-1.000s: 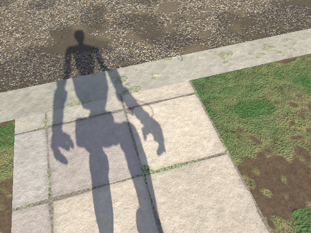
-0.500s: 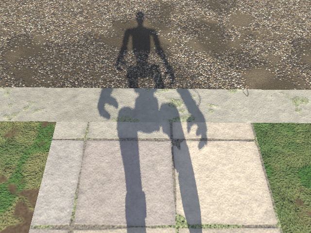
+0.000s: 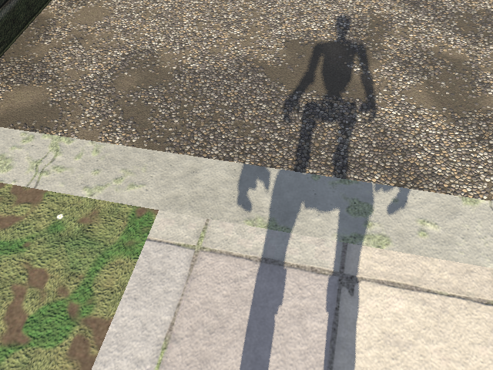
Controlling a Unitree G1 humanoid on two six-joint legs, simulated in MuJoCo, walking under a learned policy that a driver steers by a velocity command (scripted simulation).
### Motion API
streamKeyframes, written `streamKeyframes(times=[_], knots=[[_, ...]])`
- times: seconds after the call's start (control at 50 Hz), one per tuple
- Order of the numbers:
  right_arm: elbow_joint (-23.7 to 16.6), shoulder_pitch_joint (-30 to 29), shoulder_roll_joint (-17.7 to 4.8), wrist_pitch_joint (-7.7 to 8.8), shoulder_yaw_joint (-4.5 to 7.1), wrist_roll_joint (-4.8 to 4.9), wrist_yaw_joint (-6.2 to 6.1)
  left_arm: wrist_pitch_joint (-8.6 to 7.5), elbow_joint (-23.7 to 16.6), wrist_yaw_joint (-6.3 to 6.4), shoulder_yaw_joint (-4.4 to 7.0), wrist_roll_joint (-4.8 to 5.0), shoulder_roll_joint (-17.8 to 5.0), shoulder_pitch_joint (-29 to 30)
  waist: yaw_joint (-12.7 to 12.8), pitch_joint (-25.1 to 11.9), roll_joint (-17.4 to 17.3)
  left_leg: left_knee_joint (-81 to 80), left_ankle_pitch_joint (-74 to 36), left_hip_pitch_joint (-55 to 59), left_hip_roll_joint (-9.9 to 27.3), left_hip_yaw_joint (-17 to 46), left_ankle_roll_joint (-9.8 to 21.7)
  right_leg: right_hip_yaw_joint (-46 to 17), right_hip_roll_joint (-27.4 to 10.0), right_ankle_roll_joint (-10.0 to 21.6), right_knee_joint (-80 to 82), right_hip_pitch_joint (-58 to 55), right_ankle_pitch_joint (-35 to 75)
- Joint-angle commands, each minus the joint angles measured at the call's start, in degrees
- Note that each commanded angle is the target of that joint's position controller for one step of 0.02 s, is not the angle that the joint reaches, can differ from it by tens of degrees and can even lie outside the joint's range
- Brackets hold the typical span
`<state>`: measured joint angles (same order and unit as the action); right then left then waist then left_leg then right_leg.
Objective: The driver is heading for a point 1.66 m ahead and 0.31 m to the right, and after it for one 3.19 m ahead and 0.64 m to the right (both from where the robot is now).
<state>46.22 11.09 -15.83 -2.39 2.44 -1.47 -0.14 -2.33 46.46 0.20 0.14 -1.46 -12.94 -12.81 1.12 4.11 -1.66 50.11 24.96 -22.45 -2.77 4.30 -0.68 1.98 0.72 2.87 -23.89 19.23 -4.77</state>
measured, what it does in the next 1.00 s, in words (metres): steps on the spot, turning right: left foot, then right foot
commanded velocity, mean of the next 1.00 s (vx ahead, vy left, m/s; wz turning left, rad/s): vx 0.02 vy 0.00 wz -0.27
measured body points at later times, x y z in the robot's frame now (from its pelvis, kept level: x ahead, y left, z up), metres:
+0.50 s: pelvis -0.01 -0.01 -0.01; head +0.01 -0.04 +0.44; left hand +0.18 +0.22 -0.12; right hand +0.02 -0.31 -0.14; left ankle +0.01 +0.11 -0.73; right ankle -0.05 -0.09 -0.74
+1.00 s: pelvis -0.02 -0.01 +0.00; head +0.01 +0.00 +0.45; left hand +0.19 +0.19 -0.13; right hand -0.03 -0.29 -0.12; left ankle +0.03 +0.09 -0.74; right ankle -0.06 -0.09 -0.72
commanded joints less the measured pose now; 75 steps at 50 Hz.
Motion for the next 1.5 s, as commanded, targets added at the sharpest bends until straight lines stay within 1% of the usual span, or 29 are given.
streamKeyframes(times=[0.02,0.1,0.12,0.14,0.16,0.2,0.24,0.36,0.44,0.46,0.48,0.5,0.52,0.54,0.6,0.68,0.8,0.9,0.94,0.96,1.0,1.08,1.16,1.24,1.28,1.3,1.34,1.38,1.5], knots=[[0.1,7.5,-2.8,-0.98,0.02,0.01,-0.7,0.78,-2.3,-0.49,2.67,0.02,-9.9,0.5,-2.1,-8.7,12.7,-8.6,-1.2,8.7,-0.7,-4.2,0.2,-13.7,-10.4,8.7,7.9,-1.8,2.9],[0.1,8.1,-3.8,0.52,-0.03,0.0,-1.68,3.7,-3.0,-0.57,3.96,0.97,-10.7,1.0,-3.9,-4.0,8.7,-24.6,-7.1,17.2,-0.2,-3.8,3.5,-19.0,-8.8,4.3,8.3,8.4,-17.8],[-0.6,8.6,-6.6,1.24,0.35,-0.78,-2.26,3.65,-3.7,-0.63,3.58,1.25,-8.4,0.7,-4.0,-3.7,2.6,-31.4,-2.5,19.0,7.6,4.5,5.6,-17.1,-6.3,1.3,3.7,12.0,-20.4],[-1.1,7.2,-11.3,1.42,1.56,-0.62,-2.66,3.43,-5.9,-0.62,3.07,2.24,-5.2,2.8,-3.5,-2.3,-9.5,-39.2,4.9,15.2,18.0,17.1,10.1,-7.2,2.4,-1.4,-7.1,16.5,-22.0],[-1.7,3.8,-11.4,1.49,2.03,-0.82,-2.63,3.55,-5.4,-0.22,3.8,0.85,-7.4,2.4,-3.7,-0.5,-11.2,-41.1,-2.2,6.4,24.7,19.9,14.6,-3.0,4.1,-1.9,-22.1,11.9,-25.1],[-3.1,-2.0,-5.4,2.07,0.41,-0.32,-3.01,4.35,-2.4,-0.16,5.11,0.54,-8.4,-3.7,1.3,-1.2,-4.0,-37.1,-22.1,4.9,19.6,9.9,14.3,-4.7,2.8,-1.9,-35.9,8.4,-22.8],[-3.8,-3.6,-4.2,2.5,0.07,0.13,-3.35,4.97,-1.4,-0.17,5.32,-0.01,-7.8,-6.2,2.3,-3.3,-5.0,-33.5,-34.9,11.2,16.6,2.9,12.7,-3.4,1.9,-2.9,-38.8,10.5,-20.6],[-2.2,2.3,-7.5,1.92,1.63,-0.12,-2.51,6.0,-5.3,-1.82,4.13,1.06,-5.5,0.7,-3.2,-6.0,-8.6,-28.0,-39.8,19.2,18.1,-1.3,12.2,0.5,0.5,-3.9,-21.5,5.3,-22.7],[-2.0,0.9,-9.8,1.39,2.82,0.3,-1.59,5.47,-6.0,-1.8,4.26,1.27,-6.0,-1.6,-1.1,-6.5,-7.8,-21.7,-37.3,16.3,18.3,-3.6,9.4,3.7,2.1,-1.7,-6.0,-3.9,-15.3],[-1.5,2.0,-9.6,1.43,2.97,0.35,-1.49,4.77,-5.9,-1.35,4.37,0.8,-6.8,-2.4,-0.1,-6.6,-4.7,-17.3,-30.3,12.6,16.9,-5.9,6.2,1.3,1.9,-1.0,2.0,-8.8,-7.3],[-2.2,3.6,-7.2,1.32,2.55,0.0,-1.17,3.89,-6.1,-0.84,5.54,-0.09,-12.0,-3.8,-0.3,-7.1,7.3,-4.9,-14.1,2.4,12.4,-10.4,2.0,-13.5,-7.9,1.2,7.5,-16.1,0.0],[-6.6,-1.0,-2.7,0.68,1.02,0.22,-1.88,3.54,-6.4,-1.08,7.58,0.45,-20.6,-6.4,1.2,-4.6,19.6,2.9,11.8,-12.0,1.6,-10.9,-1.0,-32.5,-22.8,10.6,7.1,-16.4,24.2],[-6.4,-3.3,-5.0,-0.07,1.3,-0.14,-2.4,3.51,-4.9,-0.9,7.48,0.91,-18.2,-11.0,3.7,-6.0,11.5,11.6,12.7,-11.3,3.6,-3.8,-0.8,-30.4,-22.9,15.4,5.4,-16.4,28.1],[-5.7,-2.7,-5.0,-0.23,1.47,0.65,-2.11,3.76,-5.1,-0.52,6.53,1.07,-15.0,-7.8,1.5,-3.9,8.5,14.2,8.3,-11.9,4.4,-2.5,-0.6,-25.2,-19.3,15.1,4.9,-14.4,24.7],[-4.0,-0.5,-6.9,0.56,2.11,-0.15,-1.12,4.52,-7.4,0.3,5.39,1.37,-11.1,0.8,-1.6,-4.0,8.6,12.1,-2.5,-10.4,4.5,-2.4,-1.0,-18.0,-10.6,9.9,5.2,-13.6,21.1],[-3.7,0.9,-5.4,0.04,1.72,0.42,-0.59,4.07,-7.0,0.13,5.42,1.36,-11.3,-1.3,-1.1,-6.8,6.5,8.8,-4.6,-9.6,3.6,-3.0,-2.0,-17.6,-10.4,10.1,5.2,-16.2,19.4],[-1.7,0.4,-2.9,-0.71,0.24,0.7,-0.63,3.22,-4.9,0.94,2.62,-0.44,-7.2,-0.7,0.5,-5.2,8.5,-9.1,-4.5,4.6,3.8,-3.8,-0.3,-14.5,-10.2,8.6,7.3,-9.8,8.9],[-0.9,2.2,-4.9,0.66,0.3,0.95,-0.79,3.67,-3.2,1.87,3.46,0.53,-11.8,0.7,-2.0,-2.8,5.2,-26.4,-13.6,12.5,2.2,-3.2,2.3,-14.7,-10.9,6.2,1.2,-7.3,8.7],[-1.2,3.9,-10.7,1.97,1.26,-0.02,-1.08,3.39,-4.6,2.0,3.36,0.36,-9.9,-1.0,0.5,-5.3,-4.5,-29.0,-31.8,16.3,13.1,12.5,5.8,-8.8,-3.4,2.2,-8.8,-4.1,-1.5],[-0.8,3.1,-12.0,1.95,2.01,1.27,-0.58,3.98,-4.4,2.27,2.94,0.76,-7.8,0.4,-0.3,-3.6,-10.7,-30.6,-39.2,12.5,19.0,20.4,12.7,-2.6,3.5,-0.2,-12.4,-1.7,-15.1],[-0.8,4.5,-9.8,2.07,1.84,0.66,-0.13,4.42,-4.7,2.24,3.3,0.73,-8.6,3.2,-2.7,-3.5,-9.0,-33.8,-37.2,13.3,20.6,23.5,17.1,-4.3,3.9,-1.0,-26.1,3.1,-27.2],[-1.3,1.1,-9.2,0.64,2.82,0.98,-0.72,4.47,-4.7,1.46,3.15,0.7,-7.1,3.0,-1.0,-4.1,-5.7,-32.1,-30.3,14.2,11.9,15.4,13.0,-4.2,2.5,-3.6,-26.9,5.5,-22.5],[-1.2,2.1,-10.0,-0.19,3.9,0.75,-0.19,4.07,-5.8,1.77,2.74,1.26,-6.5,3.6,-2.7,-6.5,-7.3,-30.7,-27.7,14.4,11.3,18.3,12.5,-3.4,3.1,-4.1,-17.3,1.8,-21.2],[-2.9,-3.1,-9.7,-0.73,4.21,1.42,0.31,3.04,-4.1,2.73,3.25,0.87,-7.9,-4.3,1.5,-7.2,-5.9,-26.5,-18.7,4.6,6.5,19.0,6.1,-3.8,2.9,-2.3,4.8,-13.8,-10.7],[-4.5,-0.3,-4.6,-0.23,3.15,1.33,-0.17,3.19,-6.5,2.9,5.51,-0.27,-19.1,0.2,-0.8,-4.8,17.0,-6.5,6.1,-9.5,-7.6,1.8,0.7,-30.6,-21.8,6.4,15.6,-13.1,-17.9],[-3.9,-1.1,-9.1,-0.29,3.97,-0.33,-0.3,3.25,-6.6,2.48,4.86,-1.0,-16.0,0.2,-0.7,-3.4,10.8,4.4,6.9,-7.5,-2.2,3.1,0.8,-29.2,-23.5,9.9,13.8,-7.6,-12.0],[-1.6,1.6,-8.8,-0.81,4.5,0.14,0.56,2.9,-7.7,2.23,3.05,-0.41,-9.8,5.1,-4.0,-1.2,6.0,12.2,0.8,-5.7,-1.3,2.5,1.0,-17.6,-16.3,8.1,11.2,-5.4,-3.4],[-0.9,3.1,-7.9,-1.37,4.21,0.1,1.75,2.43,-8.0,2.62,2.96,-0.12,-9.6,5.0,-3.8,-2.4,9.3,14.8,-1.9,-7.6,-0.9,0.3,-0.3,-10.8,-12.9,7.0,8.9,-10.1,6.2],[-4.9,-6.8,-7.3,-1.37,3.28,-0.47,4.31,1.37,-4.4,1.95,4.51,-0.16,-12.3,-6.6,3.3,-1.0,9.2,4.9,-4.6,-16.2,2.0,-1.5,-1.5,-13.4,-17.1,8.3,15.3,-22.9,-20.7]])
